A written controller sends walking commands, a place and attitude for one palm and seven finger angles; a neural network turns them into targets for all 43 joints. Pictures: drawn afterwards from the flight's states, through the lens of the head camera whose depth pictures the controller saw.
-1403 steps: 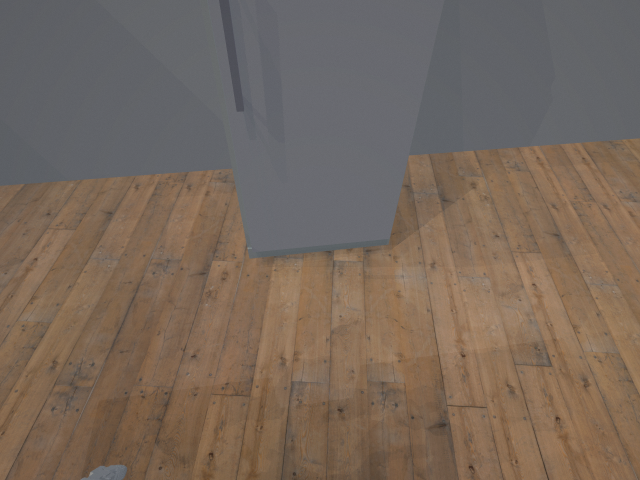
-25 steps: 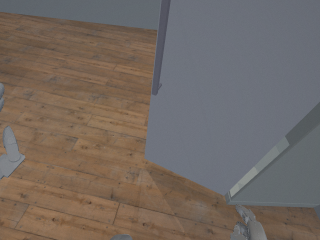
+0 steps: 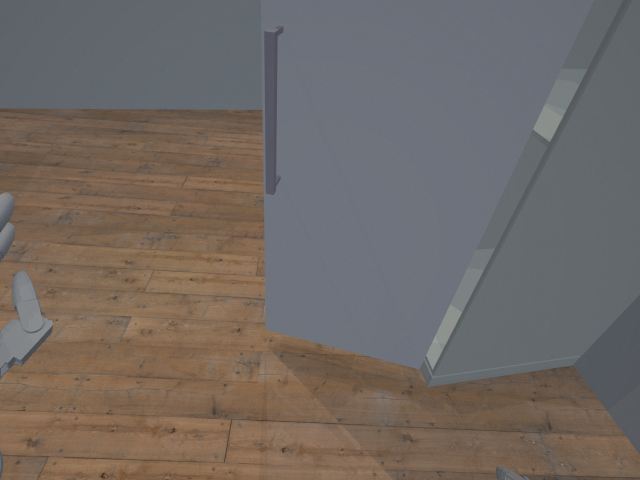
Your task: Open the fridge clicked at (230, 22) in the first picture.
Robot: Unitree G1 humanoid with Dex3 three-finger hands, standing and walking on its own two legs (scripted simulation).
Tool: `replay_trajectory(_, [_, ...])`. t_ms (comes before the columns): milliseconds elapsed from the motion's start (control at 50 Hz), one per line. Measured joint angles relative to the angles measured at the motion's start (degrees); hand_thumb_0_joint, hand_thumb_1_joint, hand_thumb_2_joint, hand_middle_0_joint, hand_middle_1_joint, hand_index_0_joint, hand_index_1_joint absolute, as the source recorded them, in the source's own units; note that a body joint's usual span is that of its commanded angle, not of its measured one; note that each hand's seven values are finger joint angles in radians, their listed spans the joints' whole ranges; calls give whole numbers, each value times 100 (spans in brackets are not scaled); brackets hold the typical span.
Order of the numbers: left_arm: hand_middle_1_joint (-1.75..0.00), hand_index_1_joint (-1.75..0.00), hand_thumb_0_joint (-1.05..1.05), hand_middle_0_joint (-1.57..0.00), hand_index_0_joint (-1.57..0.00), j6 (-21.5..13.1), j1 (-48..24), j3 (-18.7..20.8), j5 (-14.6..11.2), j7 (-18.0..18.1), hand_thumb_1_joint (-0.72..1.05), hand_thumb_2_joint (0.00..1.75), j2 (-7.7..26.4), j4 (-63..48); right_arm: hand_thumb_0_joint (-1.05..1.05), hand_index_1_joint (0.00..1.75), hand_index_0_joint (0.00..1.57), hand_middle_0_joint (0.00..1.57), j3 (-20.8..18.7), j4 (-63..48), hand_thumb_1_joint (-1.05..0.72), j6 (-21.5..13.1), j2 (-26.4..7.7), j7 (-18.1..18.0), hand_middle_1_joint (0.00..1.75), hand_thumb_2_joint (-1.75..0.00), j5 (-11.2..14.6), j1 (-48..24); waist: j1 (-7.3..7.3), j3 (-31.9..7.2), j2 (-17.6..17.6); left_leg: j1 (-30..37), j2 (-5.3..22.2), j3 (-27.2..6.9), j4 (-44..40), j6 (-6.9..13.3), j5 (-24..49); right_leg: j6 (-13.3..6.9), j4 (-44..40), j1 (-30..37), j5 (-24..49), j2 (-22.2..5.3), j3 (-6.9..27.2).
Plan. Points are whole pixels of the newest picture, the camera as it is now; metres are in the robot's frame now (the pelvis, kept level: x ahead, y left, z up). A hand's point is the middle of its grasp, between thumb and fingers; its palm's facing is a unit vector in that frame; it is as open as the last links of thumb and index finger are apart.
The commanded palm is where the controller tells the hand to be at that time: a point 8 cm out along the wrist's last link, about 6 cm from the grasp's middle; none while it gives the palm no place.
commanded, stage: stop stepping back and stand still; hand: left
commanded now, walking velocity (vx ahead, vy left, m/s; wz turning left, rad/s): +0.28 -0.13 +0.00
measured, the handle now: (274, 118) +0.77 +0.16 +0.13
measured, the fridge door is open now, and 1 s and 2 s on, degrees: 66 66 66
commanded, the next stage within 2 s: let the arm hang, fingers relaxed in 0.42 s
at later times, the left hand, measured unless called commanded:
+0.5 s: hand (59, 350) +0.17 +0.25 +0.17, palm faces +0.50 -0.77 -0.40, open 7.4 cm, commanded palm none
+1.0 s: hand out of the picture -0.05 +0.22 -0.17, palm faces +0.05 -0.98 -0.21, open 7.1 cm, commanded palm none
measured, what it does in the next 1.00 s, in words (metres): steps on the spot: left foot, then left foot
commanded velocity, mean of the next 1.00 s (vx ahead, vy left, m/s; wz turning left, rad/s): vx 0.05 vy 0.01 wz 0.00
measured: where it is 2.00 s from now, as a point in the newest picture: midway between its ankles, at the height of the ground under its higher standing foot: outside the picture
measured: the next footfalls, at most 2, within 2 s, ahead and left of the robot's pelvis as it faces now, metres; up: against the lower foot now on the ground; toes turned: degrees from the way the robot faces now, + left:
left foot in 0.02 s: +0.08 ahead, +0.12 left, +0.00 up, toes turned +4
left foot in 0.54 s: +0.04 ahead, +0.14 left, +0.00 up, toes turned +5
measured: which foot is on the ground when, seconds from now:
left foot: up 0.00-0.00, down 0.02-0.22, up 0.24-0.52, down 0.54-1.00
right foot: down 0.00-1.00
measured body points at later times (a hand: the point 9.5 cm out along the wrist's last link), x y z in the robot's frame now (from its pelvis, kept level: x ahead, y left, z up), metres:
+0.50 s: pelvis -0.02 -0.02 +0.01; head -0.05 -0.02 +0.46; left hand +0.14 +0.29 +0.19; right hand +0.12 -0.26 -0.08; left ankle +0.02 +0.13 -0.71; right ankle -0.01 -0.09 -0.73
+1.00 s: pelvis -0.02 +0.02 +0.01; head +0.01 +0.04 +0.46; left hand -0.05 +0.27 -0.15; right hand +0.01 -0.21 -0.14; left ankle +0.00 +0.13 -0.73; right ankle -0.01 -0.09 -0.73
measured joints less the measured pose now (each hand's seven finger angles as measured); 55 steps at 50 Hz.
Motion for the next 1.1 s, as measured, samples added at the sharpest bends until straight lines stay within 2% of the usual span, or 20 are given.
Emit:
replay_trajectory(20, [-30,-30,1,-21,-22,-1,-102,-11,16,27,89,90,-65,80,2,30,21,20,-29,-10,-90,-33,-85,-49,30,-90,-3,60,-58,-2,64,174,16,-58,-380,76,10,18,279,-158,-131,1,-40])
replay_trajectory(40, [-30,-30,1,-21,-22,5,-223,7,25,55,89,90,-100,169,2,30,21,20,-60,18,-90,-59,-106,-90,30,-90,-1,32,-129,88,48,133,-25,-57,-424,104,473,21,642,-332,-346,-23,-6])
replay_trajectory(80, [-30,-30,1,-20,-21,6,-309,99,26,65,89,90,-87,349,2,30,20,20,-73,99,-90,-100,-8,-119,30,-90,-22,-93,-236,287,-56,138,-78,36,-370,96,765,19,1552,-745,-701,16,142])
replay_trajectory(120, [-30,-30,2,-20,-21,49,-182,140,44,21,89,90,-26,377,2,30,20,20,-51,87,-90,-154,143,-67,29,-90,-64,-99,-379,370,-79,251,-69,43,-593,95,875,-3,1985,-1017,-717,83,57])
replay_trajectory(160, [-30,-30,2,-20,-21,52,71,98,80,-25,89,90,23,240,2,30,20,20,0,17,-91,-208,254,16,29,-90,-85,-15,-467,396,-9,332,3,0,-812,65,905,-25,1613,-976,-667,124,-204])
replay_trajectory(200, [-30,-30,2,-20,-21,-3,357,61,142,-59,89,90,137,21,2,30,20,20,43,-110,-90,-225,323,73,30,-90,-111,96,-500,392,74,230,55,-51,-686,52,497,-76,870,-696,-687,170,-413])
replay_trajectory(220, [-30,-30,2,-20,-21,-50,473,95,181,-71,89,90,265,-127,2,30,20,20,51,-204,-90,-224,350,96,30,-90,-123,150,-484,371,35,14,9,-55,-358,83,17,-194,403,-559,-796,159,-303])
replay_trajectory(260, [-30,-30,2,-21,-21,-193,474,153,209,-123,89,90,343,-276,2,30,20,20,26,-137,-90,-184,334,138,30,-90,-133,45,-288,494,39,-513,-56,-175,939,48,-370,-383,320,-706,299,144,-272])
replay_trajectory(300, [-30,-30,2,-21,-22,-352,383,184,210,-142,89,90,271,-178,2,30,21,20,4,67,-90,-146,282,164,30,-90,-152,-52,-143,510,76,-842,-104,-249,1933,4,-267,-431,343,-708,586,144,-249])
replay_trajectory(340, [-30,-30,2,-21,-22,-433,286,197,193,-135,88,90,131,74,2,30,21,20,-14,172,-90,-114,230,153,30,-90,-132,-57,-59,383,109,-997,-98,-205,2295,-20,17,-383,150,-632,580,123,-210])
replay_trajectory(400, [-30,-30,1,-21,-22,-427,64,162,176,-91,88,90,-74,507,2,30,21,20,-27,194,-90,-155,153,82,30,-90,-98,-83,0,266,99,-864,-55,-45,1801,-10,247,-290,-157,-524,697,23,-174])
replay_trajectory(520, [-30,-30,1,-20,-21,-223,-70,-141,185,-4,89,90,-306,586,2,30,21,20,-63,-41,-90,-342,-42,10,30,-90,-115,-256,38,338,125,313,-53,98,-597,134,408,-179,-80,-490,593,-40,-182])
replay_trajectory(540, [-30,-30,1,-20,-21,-271,-176,-280,286,-91,89,90,-275,757,2,30,20,20,-112,-22,-90,-427,-143,138,30,-90,-112,-302,9,317,237,388,-14,12,-736,180,997,-149,85,-593,507,-3,-271])
replay_trajectory(580, [-30,-30,1,-20,-21,56,-675,-779,411,-393,89,90,-186,1697,1,30,20,20,-191,122,-90,-243,-357,379,30,-90,-94,-537,-18,306,367,234,-61,-109,-568,-21,863,-86,598,-898,245,-92,-394])
replay_trajectory(660, [-30,-30,0,-19,-20,970,-1449,-1730,463,-818,90,90,-462,4459,1,30,20,20,-112,452,-90,303,-505,510,30,-90,-148,-1079,-72,393,482,8,-166,-97,-160,-92,442,-28,956,-1103,85,-225,-367])
replay_trajectory(760, [-29,-30,1,-19,-20,1325,-1585,-2420,454,-980,91,90,-977,6994,1,30,20,20,-13,775,-91,591,-196,525,29,-90,-152,-1204,-267,738,227,195,-192,-124,-385,-61,571,-43,692,-883,213,-230,-400])
replay_trajectory(800, [-29,-30,1,-20,-20,1353,-1527,-2493,414,-966,91,90,-1179,7649,1,30,20,20,40,1029,-91,646,-52,521,29,-90,-158,-1104,-252,849,93,299,-172,-143,-584,-58,666,-9,424,-745,349,-194,-422])
replay_trajectory(820, [-30,-30,0,-20,-21,1323,-1516,-2367,373,-870,94,90,-1200,7864,1,30,20,20,57,1175,-91,665,23,509,29,-90,-158,-1021,-213,883,54,326,-150,-173,-684,-57,719,-4,247,-675,440,-159,-454])
replay_trajectory(920, [-30,-30,-1,-20,-21,1185,-1366,-2273,374,-885,98,90,-1003,8636,1,30,20,20,89,1898,-91,751,265,467,29,-90,-149,-666,-14,977,60,483,-97,-222,-1118,-29,932,18,-527,-353,833,-56,-509])
replay_trajectory(1100, [-30,-30,1,-20,-21,1119,-1271,-2233,368,-862,93,90,-846,9404,1,30,20,20,-16,2494,-91,676,288,398,30,-90,-93,-420,-28,1006,259,787,-235,-68,-1515,124,1050,171,-906,-99,1005,-175,-369])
